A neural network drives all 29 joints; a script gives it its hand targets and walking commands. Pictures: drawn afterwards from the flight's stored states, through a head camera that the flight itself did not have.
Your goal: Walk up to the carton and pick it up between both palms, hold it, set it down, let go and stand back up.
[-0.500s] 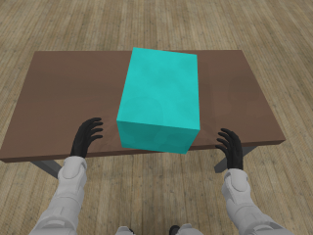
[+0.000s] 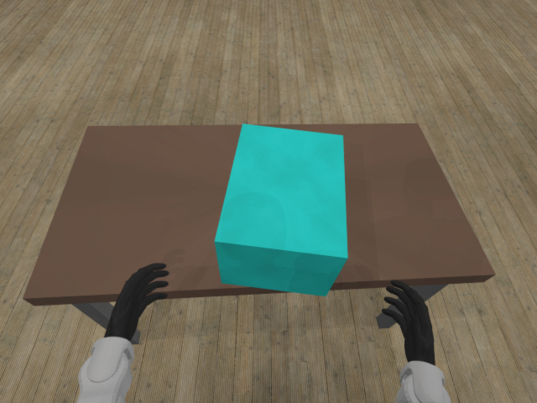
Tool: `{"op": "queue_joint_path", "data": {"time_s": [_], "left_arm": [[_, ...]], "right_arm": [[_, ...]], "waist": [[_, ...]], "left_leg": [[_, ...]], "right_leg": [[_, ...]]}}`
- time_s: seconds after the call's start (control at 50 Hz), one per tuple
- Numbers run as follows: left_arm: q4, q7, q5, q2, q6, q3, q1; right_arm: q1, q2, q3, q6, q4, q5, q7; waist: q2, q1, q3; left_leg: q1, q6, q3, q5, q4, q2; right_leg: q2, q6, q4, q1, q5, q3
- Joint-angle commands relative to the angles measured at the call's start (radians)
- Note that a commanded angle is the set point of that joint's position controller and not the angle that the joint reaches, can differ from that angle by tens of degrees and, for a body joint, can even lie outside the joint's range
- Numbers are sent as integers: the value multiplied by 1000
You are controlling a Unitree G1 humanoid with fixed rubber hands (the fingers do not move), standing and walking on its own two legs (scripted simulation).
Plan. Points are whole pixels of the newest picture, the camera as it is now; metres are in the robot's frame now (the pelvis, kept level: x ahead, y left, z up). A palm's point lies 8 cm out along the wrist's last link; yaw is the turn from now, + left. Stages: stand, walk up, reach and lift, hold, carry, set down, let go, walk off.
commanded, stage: set down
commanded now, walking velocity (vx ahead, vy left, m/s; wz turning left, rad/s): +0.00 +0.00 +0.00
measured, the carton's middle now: (283, 208) +0.51 -0.04 -0.10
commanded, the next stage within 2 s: none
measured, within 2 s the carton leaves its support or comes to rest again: neither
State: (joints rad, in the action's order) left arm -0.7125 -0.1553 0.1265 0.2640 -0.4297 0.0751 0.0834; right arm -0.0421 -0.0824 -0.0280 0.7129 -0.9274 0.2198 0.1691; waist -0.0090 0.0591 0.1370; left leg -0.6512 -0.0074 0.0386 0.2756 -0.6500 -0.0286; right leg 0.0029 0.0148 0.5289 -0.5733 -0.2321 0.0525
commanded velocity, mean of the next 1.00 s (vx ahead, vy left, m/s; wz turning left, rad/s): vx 0.00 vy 0.00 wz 0.00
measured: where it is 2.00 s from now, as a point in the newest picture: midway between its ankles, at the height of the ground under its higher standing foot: outside the picture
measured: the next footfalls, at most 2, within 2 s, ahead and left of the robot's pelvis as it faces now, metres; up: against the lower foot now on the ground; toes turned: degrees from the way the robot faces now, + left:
none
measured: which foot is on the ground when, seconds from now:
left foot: down 0.00-1.00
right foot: down 0.00-1.00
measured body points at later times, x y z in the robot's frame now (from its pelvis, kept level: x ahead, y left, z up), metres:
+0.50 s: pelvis +0.01 -0.01 +0.01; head +0.04 +0.01 +0.46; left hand +0.24 +0.20 -0.03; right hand +0.20 -0.22 -0.04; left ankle +0.01 +0.11 -0.72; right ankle +0.00 -0.14 -0.72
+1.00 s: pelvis +0.02 -0.02 +0.02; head +0.04 +0.00 +0.47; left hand +0.23 +0.21 -0.05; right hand +0.21 -0.22 -0.05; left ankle +0.01 +0.11 -0.72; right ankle +0.00 -0.14 -0.72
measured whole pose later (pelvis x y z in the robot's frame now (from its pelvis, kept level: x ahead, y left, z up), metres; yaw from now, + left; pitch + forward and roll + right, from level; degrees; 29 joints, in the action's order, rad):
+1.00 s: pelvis +0.02 -0.02 +0.02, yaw +1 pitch +4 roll -1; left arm -0.57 -0.12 0.13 0.26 -0.22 0.01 -0.18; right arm 0.14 -0.08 -0.04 0.48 -0.80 0.16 0.11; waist -0.01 0.04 0.04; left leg -0.29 -0.02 0.03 0.26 -0.48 -0.03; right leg 0.00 0.01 0.41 -0.23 -0.24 0.05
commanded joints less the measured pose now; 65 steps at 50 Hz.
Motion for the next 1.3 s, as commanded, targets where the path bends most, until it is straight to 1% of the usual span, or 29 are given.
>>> {"op": "queue_joint_path", "data": {"time_s": [0.0, 0.02, 0.06, 0.08, 0.1, 0.12, 0.16, 0.18, 0.2, 0.22, 0.34, 0.4, 0.44, 0.46, 0.5, 0.64, 0.66, 0.74, 0.82, 0.9, 0.92, 0.98, 1.02, 1.04, 1.08, 1.12, 1.16, 1.22, 1.28], "left_arm": [[135, -7, -21, 130, -41, 4, 78], [251, -7, -22, 119, -40, 13, -40], [226, -5, 15, 146, -48, 7, 57], [236, -4, -11, 122, -47, 17, -88], [258, -13, -26, 90, -35, 9, -213], [265, -14, -18, 116, -39, 7, -129], [232, -9, 13, 110, -52, -43, -82], [271, 3, 7, 127, -39, -28, -77], [267, 2, 50, 145, -52, -46, -41], [275, 5, 22, 140, -28, -33, -158], [230, 16, 52, 136, 8, -72, -116], [245, 28, 43, 139, 23, -78, -115], [199, 27, 21, 131, 48, -70, -160], [276, 13, 65, 168, 32, -65, -165], [206, 10, 47, 144, 66, -61, -171], [214, 15, 35, 177, 100, -31, -159], [188, 18, 35, 164, 107, -53, -140], [271, 42, 23, 155, 134, -45, -146], [277, 31, 33, 167, 142, -43, -188], [232, 36, -13, 127, 176, -34, -226], [321, 52, -5, 129, 198, -48, -196], [258, 39, -13, 131, 218, -22, -263], [270, 46, -27, 129, 219, -23, -235], [291, 32, -5, 169, 207, -3, -280], [258, 40, -26, 135, 235, -21, -275], [291, 34, -10, 147, 238, -18, -281], [289, 31, -15, 145, 232, -7, -281], [266, 41, -41, 137, 258, -2, -293], [288, 42, -12, 158, 269, -4, -269]], "right_arm": [[-38, -23, -4, 38, 219, 15, -8], [118, 19, -46, 59, 290, 31, -9], [20, -16, 7, 35, 296, 38, -15], [146, 11, -37, 38, 286, 34, -16], [261, 17, -45, 55, 272, 36, -15], [156, 4, -35, 46, 302, 27, -16], [118, 3, -9, 32, 292, 12, -24], [116, -15, 13, 26, 317, 21, -34], [69, 2, 7, 16, 374, 9, -23], [199, 17, -10, 16, 311, 7, -26], [131, 0, -5, -75, 293, 5, -42], [146, -18, 17, -92, 309, -30, -47], [164, -27, 10, -110, 282, -42, -50], [183, 10, -11, -99, 362, -25, -33], [175, -4, -12, -122, 286, -44, -35], [158, -5, -18, -172, 325, -60, -37], [148, -11, -6, -178, 289, -76, -40], [111, -57, 14, -178, 332, -74, -54], [190, -44, 7, -184, 321, -83, -43], [205, -61, 7, -200, 255, -85, -59], [150, -104, 27, -206, 303, -92, -73], [226, -105, -9, -220, 305, -99, -61], [220, -100, 3, -230, 263, -90, -70], [252, -77, -8, -210, 346, -89, -51], [223, -119, 8, -225, 265, -105, -64], [255, -95, -10, -232, 324, -96, -55], [268, -93, -20, -227, 357, -100, -58], [232, -114, -8, -241, 318, -101, -70], [252, -81, -13, -266, 344, -120, -59]], "waist": [[116, -65, 180], [119, -93, 224], [106, -66, 153], [91, -96, 127], [75, -71, 103], [85, -102, 131], [113, -61, 74], [115, -71, 72], [70, -53, 87], [75, -63, 63], [64, -87, -43], [47, -57, 0], [45, -76, -48], [4, -66, -12], [23, -60, -82], [22, -82, -77], [50, -57, -76], [41, -91, -28], [17, -69, -25], [72, -82, -81], [77, -90, -41], [14, -60, -39], [73, -84, -81], [15, -75, -38], [57, -85, -64], [13, -69, -49], [-2, -89, -69], [37, -99, -106], [2, -65, -80]], "left_leg": [[443, -60, 15, -316, 47, 71], [519, -59, 9, -396, 49, 72], [447, -58, 2, -314, 67, 77], [493, -56, 17, -387, 69, 67], [537, -62, 23, -442, 67, 61], [497, -63, 22, -374, 72, 65], [473, -63, 16, -310, 87, 65], [491, -61, 13, -314, 88, 63], [473, -57, 12, -263, 92, 63], [534, -55, 17, -306, 97, 59], [466, -43, -8, -128, 169, 50], [505, -43, -34, -196, 162, 63], [525, -47, -30, -229, 171, 60], [513, -27, -36, -239, 148, 61], [530, -33, -31, -223, 169, 62], [523, -21, -65, -194, 182, 70], [508, -25, -52, -178, 191, 58], [547, -38, -62, -272, 194, 56], [569, -33, -69, -339, 193, 65], [616, -56, -73, -358, 220, 56], [617, -60, -74, -361, 229, 47], [643, -44, -76, -422, 210, 56], [636, -53, -83, -418, 218, 53], [634, -42, -83, -436, 204, 62], [651, -51, -89, -429, 226, 50], [658, -45, -87, -436, 226, 55], [644, -40, -94, -432, 240, 58], [647, -43, -91, -403, 246, 52], [627, -25, -82, -366, 251, 49]], "right_leg": [[-53, -45, -101, 225, 133, -46], [-55, -43, -101, 291, 216, -56], [-54, -53, -117, 270, 119, -55], [-51, -53, -108, 295, 203, -60], [-58, -47, -125, 324, 255, -57], [-50, -49, -124, 309, 173, -68], [-53, -54, -126, 302, 116, -51], [-56, -60, -121, 298, 104, -53], [-49, -54, -132, 313, 64, -56], [-45, -58, -130, 356, 128, -63], [-41, -66, -129, 394, -45, -58], [-46, -45, -136, 422, 14, -52], [-51, -56, -138, 421, 37, -50], [-29, -43, -147, 426, 77, -71], [-32, -42, -162, 413, 69, -65], [-23, -37, -187, 408, 19, -74], [-26, -48, -176, 422, 29, -69], [-50, -50, -166, 413, 77, -38], [-32, -33, -178, 476, 180, -64], [-56, -48, -195, 454, 148, -45], [-57, -56, -188, 447, 152, -30], [-49, -31, -194, 475, 281, -39], [-41, -38, -206, 472, 263, -49], [-31, -19, -202, 508, 317, -63], [-45, -36, -207, 479, 267, -45], [-41, -24, -212, 504, 299, -46], [-42, -23, -223, 517, 287, -52], [-39, -33, -221, 464, 263, -43], [-25, -16, -215, 513, 270, -55]]}}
